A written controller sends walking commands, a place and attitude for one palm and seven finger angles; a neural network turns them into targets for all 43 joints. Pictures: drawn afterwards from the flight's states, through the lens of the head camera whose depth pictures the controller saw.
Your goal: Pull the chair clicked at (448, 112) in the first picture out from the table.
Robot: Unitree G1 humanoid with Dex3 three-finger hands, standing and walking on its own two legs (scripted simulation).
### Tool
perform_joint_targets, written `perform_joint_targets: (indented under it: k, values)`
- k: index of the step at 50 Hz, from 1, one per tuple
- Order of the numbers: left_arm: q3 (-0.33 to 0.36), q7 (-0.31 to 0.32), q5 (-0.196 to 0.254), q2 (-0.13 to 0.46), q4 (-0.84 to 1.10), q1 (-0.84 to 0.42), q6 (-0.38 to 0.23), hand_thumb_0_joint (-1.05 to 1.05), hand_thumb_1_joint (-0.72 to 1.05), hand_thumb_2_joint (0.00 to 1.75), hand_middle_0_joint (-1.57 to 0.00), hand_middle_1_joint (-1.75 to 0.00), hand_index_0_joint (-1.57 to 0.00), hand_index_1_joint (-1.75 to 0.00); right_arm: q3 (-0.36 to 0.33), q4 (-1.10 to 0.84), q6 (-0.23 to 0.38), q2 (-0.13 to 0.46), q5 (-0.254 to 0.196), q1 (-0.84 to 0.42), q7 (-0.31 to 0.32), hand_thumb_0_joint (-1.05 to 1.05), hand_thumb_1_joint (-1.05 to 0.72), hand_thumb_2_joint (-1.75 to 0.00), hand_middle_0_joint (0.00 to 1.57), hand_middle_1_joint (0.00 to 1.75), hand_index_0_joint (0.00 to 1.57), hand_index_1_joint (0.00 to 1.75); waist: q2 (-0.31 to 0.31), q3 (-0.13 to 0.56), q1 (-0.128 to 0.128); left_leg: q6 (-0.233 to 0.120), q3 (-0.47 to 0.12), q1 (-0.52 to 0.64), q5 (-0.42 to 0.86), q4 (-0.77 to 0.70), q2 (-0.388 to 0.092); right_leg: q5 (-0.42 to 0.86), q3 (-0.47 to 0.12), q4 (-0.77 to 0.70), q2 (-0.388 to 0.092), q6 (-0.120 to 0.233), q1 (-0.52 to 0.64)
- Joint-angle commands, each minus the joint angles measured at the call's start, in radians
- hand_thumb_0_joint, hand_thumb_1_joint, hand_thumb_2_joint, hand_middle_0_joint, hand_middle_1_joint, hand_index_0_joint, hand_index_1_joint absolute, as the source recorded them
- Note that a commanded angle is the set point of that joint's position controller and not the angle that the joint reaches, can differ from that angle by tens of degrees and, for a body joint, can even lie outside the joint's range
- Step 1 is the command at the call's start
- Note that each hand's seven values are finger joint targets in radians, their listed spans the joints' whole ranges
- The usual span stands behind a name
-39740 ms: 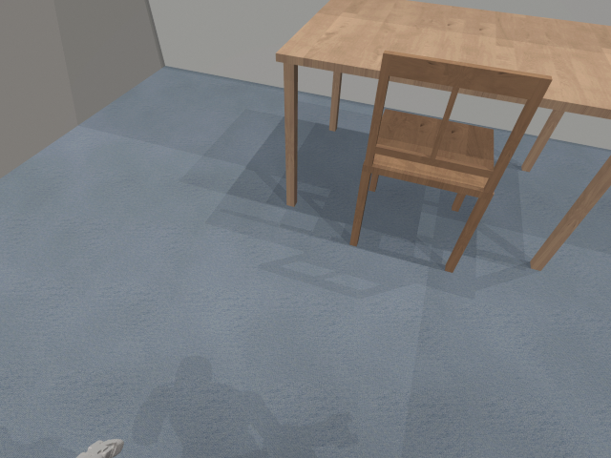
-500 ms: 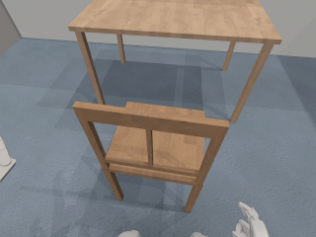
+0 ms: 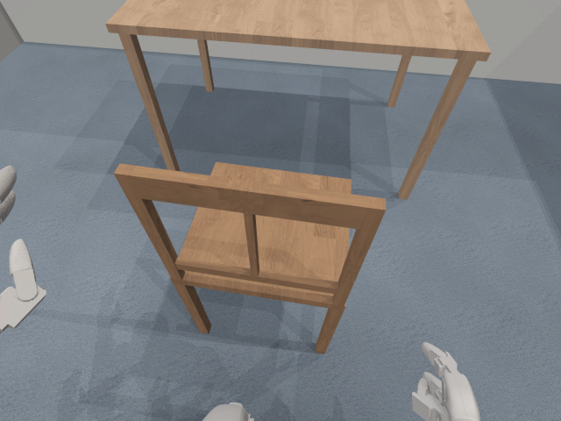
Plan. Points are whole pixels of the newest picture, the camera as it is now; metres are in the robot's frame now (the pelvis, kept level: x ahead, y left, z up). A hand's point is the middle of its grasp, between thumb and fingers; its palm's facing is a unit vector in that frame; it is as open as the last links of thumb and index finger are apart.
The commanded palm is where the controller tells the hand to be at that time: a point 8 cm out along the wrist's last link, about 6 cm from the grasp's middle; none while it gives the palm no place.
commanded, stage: step back with the hand held close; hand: left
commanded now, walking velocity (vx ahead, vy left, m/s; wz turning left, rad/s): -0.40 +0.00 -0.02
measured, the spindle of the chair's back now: (252, 245) +0.44 +0.09 -0.12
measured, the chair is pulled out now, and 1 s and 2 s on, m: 0.59 0.59 0.59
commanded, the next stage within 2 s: stop stepping back and stand still in 0.16 s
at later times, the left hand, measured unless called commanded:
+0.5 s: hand out of the picture +0.11 +0.24 +0.17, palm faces +0.38 -0.76 -0.53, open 7.4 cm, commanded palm +0.06 +0.28 +0.18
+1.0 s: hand out of the picture +0.09 +0.25 +0.16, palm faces +0.42 -0.77 -0.48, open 7.4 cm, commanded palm +0.04 +0.28 +0.18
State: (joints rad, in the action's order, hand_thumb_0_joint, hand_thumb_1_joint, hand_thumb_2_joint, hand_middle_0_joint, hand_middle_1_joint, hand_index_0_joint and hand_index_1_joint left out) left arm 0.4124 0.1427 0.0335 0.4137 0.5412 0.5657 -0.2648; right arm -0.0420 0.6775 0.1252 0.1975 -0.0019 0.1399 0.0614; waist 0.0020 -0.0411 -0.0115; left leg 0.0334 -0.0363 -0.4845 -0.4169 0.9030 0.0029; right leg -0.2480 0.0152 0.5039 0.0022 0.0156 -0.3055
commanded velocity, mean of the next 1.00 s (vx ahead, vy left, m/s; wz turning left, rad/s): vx -0.02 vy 0.03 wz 0.00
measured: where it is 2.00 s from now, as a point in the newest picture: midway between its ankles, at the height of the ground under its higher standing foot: outside the picture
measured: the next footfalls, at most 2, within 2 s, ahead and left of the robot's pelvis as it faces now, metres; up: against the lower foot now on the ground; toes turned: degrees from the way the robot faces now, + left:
left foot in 0.12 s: -0.06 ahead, +0.10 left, +0.00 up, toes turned +0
right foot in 0.40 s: -0.04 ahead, -0.15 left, +0.00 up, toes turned -5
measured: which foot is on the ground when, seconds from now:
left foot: up 0.00-0.10, down 0.12-1.00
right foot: down 0.00-0.14, up 0.16-0.38, down 0.40-1.00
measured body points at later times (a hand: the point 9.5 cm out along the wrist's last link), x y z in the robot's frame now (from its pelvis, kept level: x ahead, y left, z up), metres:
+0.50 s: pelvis -0.10 -0.02 +0.00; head -0.08 -0.03 +0.45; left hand +0.09 +0.28 +0.20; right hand +0.06 -0.24 -0.10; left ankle -0.05 +0.13 -0.73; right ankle -0.08 -0.15 -0.74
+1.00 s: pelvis -0.11 -0.01 +0.00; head -0.11 -0.01 +0.45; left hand +0.06 +0.29 +0.19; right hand +0.03 -0.25 -0.09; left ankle -0.10 +0.10 -0.74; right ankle -0.08 -0.15 -0.74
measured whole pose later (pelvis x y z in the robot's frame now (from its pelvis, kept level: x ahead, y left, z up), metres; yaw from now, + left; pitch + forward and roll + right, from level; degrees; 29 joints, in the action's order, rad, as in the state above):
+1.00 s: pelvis -0.11 -0.01 +0.00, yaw -2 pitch -2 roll -1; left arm 0.41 0.17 0.02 0.39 0.42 0.56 -0.24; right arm -0.01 0.65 0.14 0.18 -0.03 0.25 0.05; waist 0.02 -0.02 0.00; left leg -0.02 0.03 -0.22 -0.26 0.50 -0.02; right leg -0.18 0.05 0.43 -0.03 -0.02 -0.22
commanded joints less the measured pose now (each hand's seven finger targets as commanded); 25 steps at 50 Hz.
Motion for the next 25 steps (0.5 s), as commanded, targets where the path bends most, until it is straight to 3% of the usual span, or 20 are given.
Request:
perform_joint_targets:
  k: [1, 3, 4, 5, 6, 7, 8, 9, 10, 11, 13, 15, 17, 19, 20, 21, 22, 23, 24, 25]
  values:
    - [0.196, 0.051, 0.001, 0.192, 0.098, 0.055, -0.024, 0.00, 0.90, 0.90, -0.20, -0.30, -0.20, -0.30, -0.004, -0.179, 0.004, 0.061, 0.006, -0.112, 0.034, 0.00, -0.90, -0.90, 0.20, 0.30, 0.20, 0.30, -0.165, 0.177, 0.005, 0.001, 0.003, 0.015, -0.060, -0.163, -0.031, 0.702, -0.136, -0.062, -0.248, 0.110, 0.193]
    - [0.200, 0.057, 0.001, 0.213, 0.143, 0.039, -0.026, 0.00, 0.90, 0.90, -0.20, -0.30, -0.20, -0.30, -0.009, -0.188, -0.008, 0.082, 0.001, -0.109, 0.041, 0.00, -0.90, -0.90, 0.20, 0.30, 0.20, 0.30, -0.159, 0.186, 0.014, -0.005, 0.045, 0.073, 0.064, -0.424, -0.019, 0.754, -0.115, 0.004, -0.220, 0.079, 0.241]
    - [0.176, 0.054, 0.008, 0.194, 0.189, 0.041, -0.034, 0.00, 0.90, 0.90, -0.20, -0.30, -0.20, -0.30, -0.007, -0.180, -0.016, 0.081, 0.006, -0.071, 0.043, 0.00, -0.90, -0.90, 0.20, 0.30, 0.20, 0.30, -0.109, 0.221, 0.020, -0.012, 0.069, 0.172, 0.241, -0.570, -0.028, 0.711, -0.080, 0.057, -0.190, 0.043, 0.246]
    - [0.180, 0.056, 0.012, 0.217, 0.246, 0.019, -0.045, 0.00, 0.90, 0.90, -0.20, -0.30, -0.20, -0.30, -0.025, -0.185, -0.015, 0.098, 0.002, -0.075, 0.048, 0.00, -0.90, -0.90, 0.20, 0.30, 0.20, 0.30, -0.032, 0.214, 0.015, -0.033, 0.032, 0.258, 0.526, -0.601, -0.102, 0.622, -0.046, 0.113, -0.129, 0.000, 0.192]
    - [0.168, 0.051, 0.012, 0.211, 0.278, 0.000, -0.056, 0.00, 0.90, 0.90, -0.20, -0.30, -0.20, -0.30, -0.038, -0.187, -0.001, 0.106, -0.001, -0.062, 0.041, 0.00, -0.90, -0.90, 0.20, 0.30, 0.20, 0.30, 0.097, 0.227, 0.012, -0.080, -0.063, 0.379, 0.879, -0.548, -0.238, 0.296, -0.017, 0.173, -0.078, -0.037, 0.042]
    - [0.181, 0.047, 0.011, 0.224, 0.302, 0.019, -0.063, 0.00, 0.90, 0.90, -0.20, -0.30, -0.20, -0.30, -0.059, -0.190, 0.018, 0.114, -0.005, -0.039, 0.027, 0.00, -0.90, -0.90, 0.20, 0.30, 0.20, 0.30, 0.184, 0.270, 0.006, -0.117, -0.087, 0.498, 1.134, -0.464, -0.328, -0.048, -0.028, 0.257, -0.052, -0.029, -0.098]
    - [0.180, 0.045, 0.013, 0.210, 0.277, 0.077, -0.060, 0.00, 0.90, 0.90, -0.20, -0.30, -0.20, -0.30, -0.067, -0.178, 0.034, 0.108, -0.002, -0.039, 0.017, 0.00, -0.90, -0.90, 0.20, 0.30, 0.20, 0.30, 0.219, 0.286, 0.001, -0.143, -0.095, 0.556, 1.227, -0.438, -0.367, -0.218, -0.032, 0.329, -0.029, -0.023, -0.166]
    - [0.179, 0.038, 0.019, 0.214, 0.320, 0.081, -0.062, 0.00, 0.90, 0.90, -0.20, -0.30, -0.20, -0.30, -0.047, -0.177, 0.051, 0.099, 0.024, -0.049, 0.013, 0.00, -0.90, -0.90, 0.20, 0.30, 0.20, 0.30, 0.334, 0.283, 0.002, -0.174, -0.149, 0.434, 1.157, -0.461, -0.387, -0.297, -0.053, 0.393, -0.040, -0.031, -0.138]
    - [0.194, 0.041, 0.018, 0.226, 0.347, 0.040, -0.058, 0.00, 0.90, 0.90, -0.20, -0.30, -0.20, -0.30, -0.046, -0.160, 0.061, 0.107, 0.030, -0.047, 0.011, 0.00, -0.90, -0.90, 0.20, 0.30, 0.20, 0.30, 0.313, 0.229, 0.011, -0.180, -0.129, 0.355, 1.091, -0.479, -0.380, -0.281, -0.060, 0.417, -0.031, -0.032, -0.119]
    - [0.168, 0.041, 0.022, 0.199, 0.374, 0.001, -0.061, 0.00, 0.90, 0.90, -0.20, -0.30, -0.20, -0.30, -0.051, -0.148, 0.072, 0.122, 0.027, -0.036, 0.004, 0.00, -0.90, -0.90, 0.20, 0.30, 0.20, 0.30, 0.304, 0.189, 0.018, -0.169, -0.096, 0.372, 1.098, -0.472, -0.354, -0.238, -0.048, 0.375, -0.023, -0.029, -0.129]
    - [0.169, 0.043, 0.021, 0.207, 0.390, -0.021, -0.067, 0.00, 0.90, 0.90, -0.20, -0.30, -0.20, -0.30, -0.061, -0.135, 0.088, 0.133, 0.012, -0.028, -0.009, 0.00, -0.90, -0.90, 0.20, 0.30, 0.20, 0.30, 0.274, 0.206, 0.014, -0.135, -0.056, 0.447, 1.073, -0.431, -0.332, -0.154, -0.006, 0.248, -0.029, -0.022, -0.129]
    - [0.166, 0.036, 0.029, 0.178, 0.306, 0.073, -0.036, 0.00, 0.90, 0.90, -0.20, -0.30, -0.20, -0.30, -0.058, -0.163, 0.073, 0.131, -0.002, -0.001, -0.027, 0.00, -0.90, -0.90, 0.20, 0.30, 0.20, 0.30, 0.271, 0.207, 0.014, -0.106, -0.042, 0.427, 0.836, -0.436, -0.292, -0.093, 0.018, 0.128, -0.033, -0.021, -0.056]
    - [0.182, 0.034, 0.037, 0.185, 0.236, 0.080, -0.010, 0.00, 0.90, 0.90, -0.20, -0.30, -0.20, -0.30, -0.045, -0.177, 0.055, 0.131, -0.012, -0.006, -0.025, 0.00, -0.90, -0.90, 0.20, 0.30, 0.20, 0.30, 0.247, 0.156, 0.018, -0.094, -0.039, 0.302, 0.512, -0.463, -0.262, -0.060, 0.045, -0.003, -0.028, -0.035, 0.045]
    - [0.182, 0.035, 0.039, 0.186, 0.166, 0.056, 0.000, 0.00, 0.90, 0.90, -0.20, -0.30, -0.20, -0.30, -0.026, -0.178, 0.039, 0.124, -0.017, -0.001, -0.018, 0.00, -0.90, -0.90, 0.20, 0.30, 0.20, 0.30, 0.185, 0.118, 0.018, -0.074, -0.015, 0.176, 0.204, -0.452, -0.213, 0.038, 0.056, -0.154, -0.042, -0.045, 0.176]
    - [0.186, 0.037, 0.036, 0.198, 0.133, 0.039, 0.001, 0.00, 0.90, 0.90, -0.20, -0.30, -0.20, -0.30, -0.022, -0.173, 0.037, 0.121, -0.021, 0.003, -0.015, 0.00, -0.90, -0.90, 0.20, 0.30, 0.20, 0.30, 0.109, 0.119, 0.026, -0.058, 0.002, 0.151, 0.089, -0.429, -0.179, 0.056, 0.027, -0.185, -0.067, -0.039, 0.205]
    - [0.185, 0.041, 0.036, 0.205, 0.099, 0.014, 0.003, 0.00, 0.90, 0.90, -0.20, -0.30, -0.20, -0.30, -0.016, -0.174, 0.034, 0.116, -0.021, 0.007, -0.013, 0.00, -0.90, -0.90, 0.20, 0.30, 0.20, 0.30, 0.024, 0.115, 0.035, -0.040, 0.037, 0.128, -0.002, -0.374, -0.135, 0.061, -0.045, -0.193, -0.122, -0.011, 0.193]
    - [0.176, 0.042, 0.033, 0.210, 0.077, -0.023, 0.009, 0.00, 0.90, 0.90, -0.20, -0.30, -0.20, -0.30, -0.014, -0.180, 0.027, 0.116, -0.020, 0.010, -0.009, 0.00, -0.90, -0.90, 0.20, 0.30, 0.20, 0.30, -0.078, 0.106, 0.040, -0.023, 0.066, 0.130, -0.072, -0.301, -0.082, -0.083, -0.133, -0.224, -0.175, 0.015, 0.108]
    - [0.159, 0.041, 0.033, 0.203, 0.063, 0.003, 0.032, 0.00, 0.90, 0.90, -0.20, -0.30, -0.20, -0.30, -0.036, -0.181, 0.013, 0.127, -0.032, 0.028, -0.003, 0.00, -0.90, -0.90, 0.20, 0.30, 0.20, 0.30, -0.225, 0.100, 0.033, -0.020, 0.064, 0.161, -0.062, -0.187, -0.040, -0.267, -0.242, -0.295, -0.222, 0.053, 0.014]
    - [0.130, 0.040, 0.035, 0.179, 0.051, 0.026, 0.046, 0.00, 0.90, 0.90, -0.20, -0.30, -0.20, -0.30, -0.037, -0.185, 0.004, 0.131, -0.032, 0.018, -0.001, 0.00, -0.90, -0.90, 0.20, 0.30, 0.20, 0.30, -0.242, 0.072, 0.032, -0.027, 0.051, 0.173, -0.020, -0.112, -0.031, -0.365, -0.274, -0.338, -0.270, 0.079, -0.051]
    - [0.133, 0.043, 0.028, 0.189, 0.050, 0.014, 0.050, 0.00, 0.90, 0.90, -0.20, -0.30, -0.20, -0.30, -0.028, -0.181, 0.002, 0.125, -0.024, 0.001, -0.001, 0.00, -0.90, -0.90, 0.20, 0.30, 0.20, 0.30, -0.243, 0.062, 0.034, -0.033, 0.045, 0.163, 0.010, -0.093, -0.028, -0.361, -0.256, -0.333, -0.280, 0.085, -0.057]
